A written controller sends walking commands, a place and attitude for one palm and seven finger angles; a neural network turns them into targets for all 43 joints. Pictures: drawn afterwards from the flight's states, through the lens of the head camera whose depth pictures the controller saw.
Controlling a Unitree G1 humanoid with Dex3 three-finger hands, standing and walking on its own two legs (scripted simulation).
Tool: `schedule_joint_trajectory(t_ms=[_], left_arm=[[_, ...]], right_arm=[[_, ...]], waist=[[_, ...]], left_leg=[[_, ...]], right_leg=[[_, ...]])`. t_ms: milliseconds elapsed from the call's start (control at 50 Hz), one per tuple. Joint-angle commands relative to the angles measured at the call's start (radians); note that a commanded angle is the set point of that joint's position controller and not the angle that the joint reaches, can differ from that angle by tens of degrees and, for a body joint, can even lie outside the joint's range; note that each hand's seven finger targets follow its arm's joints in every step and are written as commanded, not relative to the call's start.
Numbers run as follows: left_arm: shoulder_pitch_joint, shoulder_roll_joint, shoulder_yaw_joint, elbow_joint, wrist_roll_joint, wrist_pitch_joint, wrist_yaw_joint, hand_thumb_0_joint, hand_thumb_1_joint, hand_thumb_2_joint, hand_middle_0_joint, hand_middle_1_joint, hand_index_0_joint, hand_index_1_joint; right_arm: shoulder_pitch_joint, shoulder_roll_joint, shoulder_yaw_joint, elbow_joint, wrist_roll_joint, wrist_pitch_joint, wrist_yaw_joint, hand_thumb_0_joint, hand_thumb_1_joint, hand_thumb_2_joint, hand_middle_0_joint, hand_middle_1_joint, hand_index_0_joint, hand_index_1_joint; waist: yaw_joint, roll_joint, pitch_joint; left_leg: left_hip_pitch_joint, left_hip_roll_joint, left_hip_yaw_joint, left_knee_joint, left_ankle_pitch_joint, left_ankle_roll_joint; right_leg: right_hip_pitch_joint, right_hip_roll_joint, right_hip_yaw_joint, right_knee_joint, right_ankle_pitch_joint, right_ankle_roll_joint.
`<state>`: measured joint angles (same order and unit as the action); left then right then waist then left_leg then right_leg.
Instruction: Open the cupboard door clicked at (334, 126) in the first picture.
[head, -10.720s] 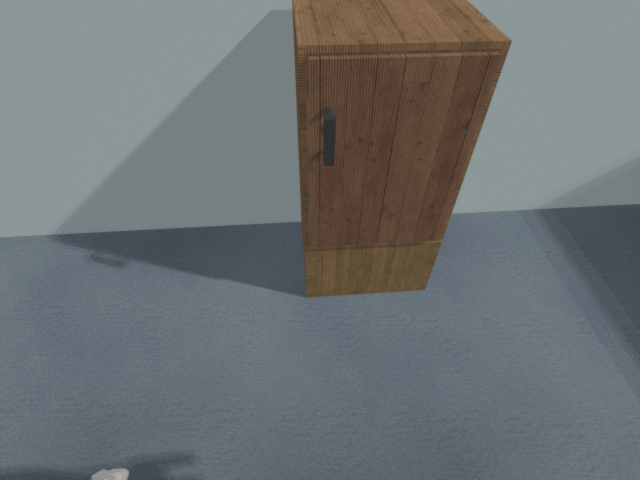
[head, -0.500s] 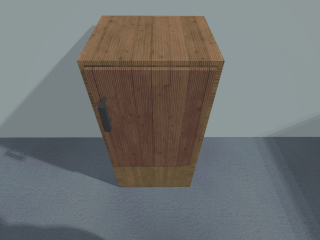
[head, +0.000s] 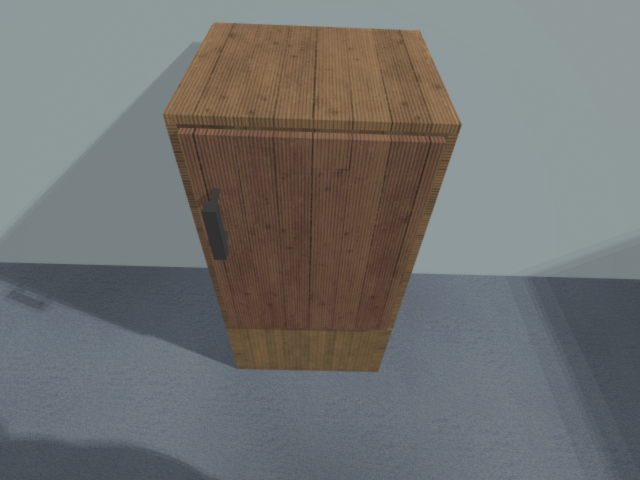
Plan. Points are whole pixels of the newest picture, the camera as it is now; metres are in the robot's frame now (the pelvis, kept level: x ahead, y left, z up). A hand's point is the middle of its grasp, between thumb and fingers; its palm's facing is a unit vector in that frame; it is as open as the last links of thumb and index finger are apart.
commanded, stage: look again from close up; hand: left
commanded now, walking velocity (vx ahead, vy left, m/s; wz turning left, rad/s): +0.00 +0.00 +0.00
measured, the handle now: (218, 224) +0.54 +0.22 -0.03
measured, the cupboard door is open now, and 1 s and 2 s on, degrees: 0 0 0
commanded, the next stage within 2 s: raise the hand with hooked fingers in 0.42 s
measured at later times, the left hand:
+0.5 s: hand out of the picture +0.00 +0.15 -0.18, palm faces +0.01 -0.99 -0.15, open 7.4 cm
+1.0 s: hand (198, 468) +0.15 +0.16 -0.08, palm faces +0.10 -0.99 -0.01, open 8.9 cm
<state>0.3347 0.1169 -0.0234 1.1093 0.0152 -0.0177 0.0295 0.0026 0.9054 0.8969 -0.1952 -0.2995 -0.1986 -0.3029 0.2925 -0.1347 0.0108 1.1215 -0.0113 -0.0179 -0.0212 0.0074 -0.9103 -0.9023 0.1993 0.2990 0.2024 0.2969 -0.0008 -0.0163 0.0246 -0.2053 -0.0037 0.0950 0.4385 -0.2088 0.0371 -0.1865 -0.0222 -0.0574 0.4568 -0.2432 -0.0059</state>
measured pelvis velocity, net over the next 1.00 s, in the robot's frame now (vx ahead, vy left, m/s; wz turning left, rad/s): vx -0.02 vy -0.03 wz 0.04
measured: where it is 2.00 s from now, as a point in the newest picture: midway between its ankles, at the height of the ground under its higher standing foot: outside the picture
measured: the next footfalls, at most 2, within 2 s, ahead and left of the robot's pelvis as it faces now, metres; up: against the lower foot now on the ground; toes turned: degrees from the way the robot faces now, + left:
none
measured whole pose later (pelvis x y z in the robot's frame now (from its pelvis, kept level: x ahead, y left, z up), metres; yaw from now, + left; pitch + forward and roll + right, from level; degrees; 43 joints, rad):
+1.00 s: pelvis -0.02 -0.03 -0.10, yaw +2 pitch +13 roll -1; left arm 0.49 0.18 0.12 0.04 -0.23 -0.45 -0.24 0.01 0.54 0.74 -0.23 -0.53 -0.23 -0.54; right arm 0.12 -0.25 -0.07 0.44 0.01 -0.19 0.00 0.01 -0.90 -0.90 0.20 0.30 0.20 0.30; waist 0.03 -0.03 -0.15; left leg -0.91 0.04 0.02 1.20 -0.51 0.00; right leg -0.86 -0.01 -0.11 1.20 -0.57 -0.06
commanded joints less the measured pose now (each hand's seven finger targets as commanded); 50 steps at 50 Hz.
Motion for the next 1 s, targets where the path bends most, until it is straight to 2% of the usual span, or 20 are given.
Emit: schedule_joint_trajectory(t_ms=[0,480,500,520,540,560,580,600,620,640,660,700,740,760,780,820,860,920,960,980], left_arm=[[0.068,0.093,0.02,-0.029,-0.001,-0.011,0.011,0.0,0.9,0.9,-0.2,-0.3,-0.2,-0.3],[0.072,0.09,0.021,-0.026,-0.002,-0.01,0.014,0.0,0.9,0.9,-0.2,-0.3,-0.2,-0.3],[0.095,0.13,0.018,0.006,0.014,-0.025,0.049,0.0,0.9,0.9,-0.2,-0.3,-0.2,-0.3],[-0.621,0.324,0.098,-1.567,-0.203,-0.226,0.039,0.0,0.877,0.89,-0.202,-0.315,-0.202,-0.315],[-0.255,0.268,0.096,-1.338,-0.125,-0.176,0.095,0.0,0.853,0.88,-0.203,-0.33,-0.203,-0.33],[0.031,0.065,-0.022,-1.141,-0.133,-0.032,0.137,0.0,0.83,0.87,-0.205,-0.345,-0.205,-0.345],[0.039,-0.071,-0.111,-1.115,-0.162,-0.003,0.119,0.0,0.807,0.86,-0.207,-0.36,-0.207,-0.36],[-0.024,-0.021,-0.098,-1.223,-0.189,-0.052,0.109,0.0,0.783,0.85,-0.208,-0.375,-0.208,-0.375],[-0.012,0.014,-0.079,-1.219,-0.175,-0.095,0.1,0.0,0.76,0.84,-0.21,-0.39,-0.21,-0.39],[0.009,0.007,-0.063,-1.16,-0.174,-0.144,0.083,0.0,0.737,0.83,-0.212,-0.405,-0.212,-0.405],[0.023,-0.008,-0.053,-1.085,-0.167,-0.201,0.057,0.0,0.713,0.82,-0.213,-0.42,-0.213,-0.42],[0.147,-0.005,0.027,-0.974,-0.19,-0.35,-0.03,0.0,0.667,0.8,-0.217,-0.45,-0.217,-0.45],[0.277,0.029,0.107,-0.953,-0.234,-0.508,-0.152,0.0,0.62,0.78,-0.22,-0.48,-0.22,-0.48],[0.302,0.105,0.197,-0.919,-0.238,-0.578,-0.216,0.0,0.597,0.77,-0.222,-0.495,-0.222,-0.495],[0.27,0.139,0.215,-0.977,-0.238,-0.638,-0.266,0.0,0.573,0.76,-0.223,-0.51,-0.223,-0.51],[0.283,0.185,0.266,-1.027,-0.24,-0.618,-0.295,0.0,0.527,0.74,-0.227,-0.54,-0.227,-0.54],[0.216,0.198,0.256,-1.175,-0.266,-0.55,-0.294,0.0,0.48,0.72,-0.23,-0.57,-0.23,-0.57],[0.121,0.202,0.259,-1.384,-0.277,-0.509,-0.254,0.0,0.41,0.69,-0.235,-0.615,-0.235,-0.615],[-0.004,0.219,0.247,-1.498,-0.284,-0.544,-0.245,0.0,0.363,0.67,-0.238,-0.645,-0.238,-0.645],[-0.023,0.225,0.246,-1.499,-0.278,-0.562,-0.251,0.0,0.34,0.66,-0.24,-0.66,-0.24,-0.66]], right_arm=[[0.061,-0.092,-0.014,-0.024,0.002,-0.015,-0.006,0.0,-0.9,-0.9,0.2,0.3,0.2,0.3],[0.061,-0.084,-0.012,0.001,0.003,-0.014,-0.007,0.0,-0.9,-0.9,0.2,0.3,0.2,0.3],[-0.029,-0.129,-0.011,-0.07,0.007,-0.022,0.002,0.0,-0.9,-0.9,0.2,0.3,0.2,0.3],[-0.023,-0.308,-0.038,-0.454,0.053,-0.155,-0.039,0.0,-0.9,-0.9,0.2,0.3,0.2,0.3],[-0.096,-0.225,-0.011,-0.392,0.053,-0.254,-0.065,0.0,-0.9,-0.9,0.2,0.3,0.2,0.3],[-0.089,-0.172,-0.032,-0.395,0.075,-0.286,-0.061,0.0,-0.9,-0.9,0.2,0.3,0.2,0.3],[-0.057,-0.185,-0.023,-0.377,0.081,-0.302,-0.059,0.0,-0.9,-0.9,0.2,0.3,0.2,0.3],[-0.083,-0.23,-0.034,-0.434,0.081,-0.323,-0.065,0.0,-0.9,-0.9,0.2,0.3,0.2,0.3],[-0.088,-0.252,-0.042,-0.458,0.065,-0.338,-0.064,0.0,-0.9,-0.9,0.2,0.3,0.2,0.3],[-0.082,-0.255,-0.048,-0.481,0.05,-0.344,-0.061,0.0,-0.9,-0.9,0.2,0.3,0.2,0.3],[-0.084,-0.255,-0.06,-0.513,0.044,-0.348,-0.049,0.0,-0.9,-0.9,0.2,0.3,0.2,0.3],[-0.114,-0.244,-0.083,-0.557,0.019,-0.35,-0.023,0.0,-0.9,-0.9,0.2,0.3,0.2,0.3],[-0.145,-0.236,-0.1,-0.616,0.013,-0.338,0.013,0.0,-0.9,-0.9,0.2,0.3,0.2,0.3],[-0.137,-0.237,-0.114,-0.631,0.019,-0.321,0.036,0.0,-0.9,-0.9,0.2,0.3,0.2,0.3],[-0.169,-0.242,-0.117,-0.674,0.014,-0.308,0.048,0.0,-0.9,-0.9,0.2,0.3,0.2,0.3],[-0.201,-0.238,-0.12,-0.751,0.021,-0.27,0.049,0.0,-0.9,-0.9,0.2,0.3,0.2,0.3],[-0.205,-0.233,-0.114,-0.805,0.03,-0.227,0.039,0.0,-0.9,-0.9,0.2,0.3,0.2,0.3],[-0.158,-0.215,-0.107,-0.823,0.033,-0.195,0.015,0.0,-0.9,-0.9,0.2,0.3,0.2,0.3],[-0.119,-0.211,-0.095,-0.8,0.022,-0.193,-0.004,0.0,-0.9,-0.9,0.2,0.3,0.2,0.3],[-0.114,-0.213,-0.094,-0.782,0.021,-0.197,-0.012,0.0,-0.9,-0.9,0.2,0.3,0.2,0.3]], waist=[[-0.002,0.014,0.045],[0.002,0.009,0.073],[0.028,0.038,0.099],[-0.109,0.226,-0.413],[-0.008,0.292,-0.418],[-0.04,0.196,-0.205],[-0.052,0.103,-0.062],[-0.063,0.076,0.014],[-0.08,-0.01,0.011],[-0.09,-0.13,0.024],[-0.081,-0.164,0.015],[-0.009,-0.257,-0.064],[0.055,-0.211,-0.146],[0.083,-0.094,-0.175],[0.085,-0.046,-0.209],[0.107,-0.009,-0.294],[0.098,0.058,-0.326],[0.042,0.114,-0.378],[-0.018,0.087,-0.376],[-0.03,0.095,-0.375]], left_leg=[[-0.013,0.112,-0.123,-0.112,-0.001,0.001],[-0.005,0.116,-0.116,-0.129,0.015,-0.002],[-0.063,0.129,-0.084,0.064,0.162,-0.031],[0.241,0.015,-0.101,-0.034,0.144,-0.025],[0.232,0.059,-0.099,-0.053,0.168,-0.03],[0.05,0.073,-0.136,-0.097,-0.004,-0.052],[-0.05,0.061,-0.144,-0.078,-0.14,-0.03],[-0.12,0.043,-0.167,-0.037,-0.21,-0.023],[-0.157,0.03,-0.166,0.017,-0.24,-0.019],[-0.211,0.022,-0.172,0.079,-0.247,-0.018],[-0.258,0.004,-0.158,0.149,-0.246,-0.025],[-0.392,0.001,-0.126,0.284,-0.238,-0.04],[-0.506,-0.012,-0.101,0.397,-0.191,-0.049],[-0.533,-0.018,-0.096,0.446,-0.145,-0.06],[-0.568,-0.021,-0.09,0.494,-0.118,-0.056],[-0.605,-0.027,-0.064,0.531,-0.111,-0.038],[-0.618,-0.032,-0.058,0.554,-0.122,-0.028],[-0.559,-0.005,-0.087,0.581,-0.079,-0.014],[-0.574,0.007,-0.105,0.638,-0.062,-0.005],[-0.578,0.012,-0.111,0.658,-0.062,-0.004]], right_leg=[[-0.043,-0.083,0.103,-0.096,0.056,-0.028],[-0.038,-0.084,0.107,-0.115,0.068,-0.025],[-0.064,-0.126,0.133,-0.098,0.318,-0.022],[0.015,-0.012,0.042,-0.01,0.21,-0.023],[-0.023,0.016,0.009,0.076,0.048,-0.046],[-0.15,0.023,-0.033,0.105,-0.087,-0.027],[-0.191,0.025,-0.048,0.092,-0.073,-0.022],[-0.225,0.023,-0.052,0.071,-0.102,-0.017],[-0.28,0.025,-0.05,0.071,-0.162,-0.014],[-0.35,0.03,-0.06,0.102,-0.214,-0.01],[-0.407,0.025,-0.057,0.136,-0.262,-0.009],[-0.516,0.026,-0.052,0.25,-0.343,-0.016],[-0.534,0.025,-0.021,0.352,-0.313,-0.03],[-0.531,0.024,-0.004,0.417,-0.254,-0.047],[-0.549,0.023,0.001,0.479,-0.193,-0.052],[-0.516,0.022,0.036,0.527,-0.134,-0.049],[-0.488,0.021,0.088,0.512,-0.142,-0.045],[-0.524,0.036,0.07,0.513,-0.073,-0.032],[-0.556,0.042,0.089,0.515,-0.048,-0.02],[-0.581,0.042,0.092,0.514,-0.054,-0.02]])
